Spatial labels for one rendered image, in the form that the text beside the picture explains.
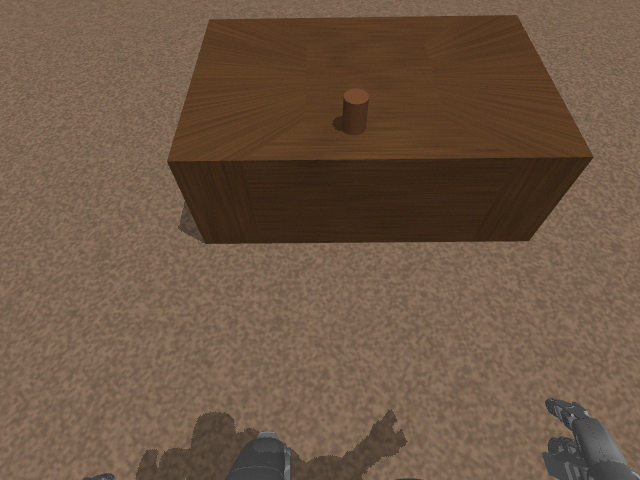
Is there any can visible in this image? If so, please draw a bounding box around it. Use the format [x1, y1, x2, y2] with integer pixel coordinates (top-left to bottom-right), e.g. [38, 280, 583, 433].
[342, 88, 369, 135]

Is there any right robot hand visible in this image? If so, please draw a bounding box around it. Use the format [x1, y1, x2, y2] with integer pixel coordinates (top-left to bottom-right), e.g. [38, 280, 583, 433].
[542, 399, 628, 480]

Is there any right robot arm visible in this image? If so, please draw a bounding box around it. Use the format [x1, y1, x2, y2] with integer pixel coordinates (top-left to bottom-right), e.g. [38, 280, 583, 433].
[587, 461, 640, 480]

